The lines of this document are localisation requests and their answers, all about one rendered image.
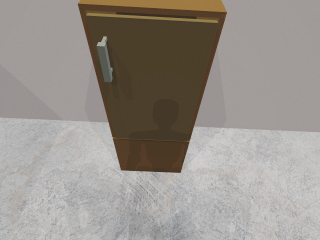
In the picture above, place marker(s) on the handle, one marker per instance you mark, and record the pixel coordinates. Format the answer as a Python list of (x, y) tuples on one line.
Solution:
[(104, 60)]

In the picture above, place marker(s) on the cupboard door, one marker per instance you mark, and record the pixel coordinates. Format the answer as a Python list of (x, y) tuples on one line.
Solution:
[(158, 67)]

